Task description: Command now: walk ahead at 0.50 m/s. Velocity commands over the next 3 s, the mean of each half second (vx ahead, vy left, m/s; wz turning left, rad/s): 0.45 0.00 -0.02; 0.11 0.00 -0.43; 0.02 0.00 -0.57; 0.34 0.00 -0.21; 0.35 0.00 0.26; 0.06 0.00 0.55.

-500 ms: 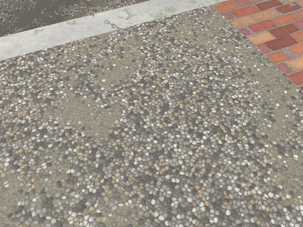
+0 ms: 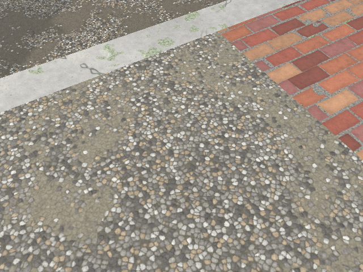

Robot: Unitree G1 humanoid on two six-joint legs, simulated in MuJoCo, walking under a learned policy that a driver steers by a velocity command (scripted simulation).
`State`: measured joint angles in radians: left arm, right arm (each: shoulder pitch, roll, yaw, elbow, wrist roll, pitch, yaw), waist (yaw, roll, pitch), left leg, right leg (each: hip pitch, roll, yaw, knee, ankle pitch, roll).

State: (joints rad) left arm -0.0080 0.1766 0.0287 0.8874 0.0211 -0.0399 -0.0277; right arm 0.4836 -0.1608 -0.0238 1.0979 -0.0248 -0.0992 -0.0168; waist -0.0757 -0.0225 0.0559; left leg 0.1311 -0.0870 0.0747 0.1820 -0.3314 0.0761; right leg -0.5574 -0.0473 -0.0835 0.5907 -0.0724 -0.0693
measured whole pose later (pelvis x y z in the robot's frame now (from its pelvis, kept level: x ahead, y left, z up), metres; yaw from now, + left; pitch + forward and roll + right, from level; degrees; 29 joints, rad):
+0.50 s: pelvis +0.28 -0.01 +0.00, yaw -1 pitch +0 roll -2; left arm 0.44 0.15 0.03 1.08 0.02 -0.09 0.01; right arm 0.04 -0.18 -0.03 0.91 -0.02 -0.06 0.01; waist 0.07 0.04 0.07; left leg -0.55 0.05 0.05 0.60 -0.03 0.04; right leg 0.04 0.08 -0.08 0.27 -0.31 -0.06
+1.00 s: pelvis +0.34 -0.01 +0.00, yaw -17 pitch +0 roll +1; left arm 0.20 0.22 0.07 0.84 0.02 0.07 -0.03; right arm 0.20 -0.24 -0.06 0.89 -0.03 0.00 -0.03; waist 0.00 0.01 0.02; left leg -0.34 0.10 0.31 0.52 -0.18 0.04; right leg -0.33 -0.04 -0.08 0.69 -0.38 -0.04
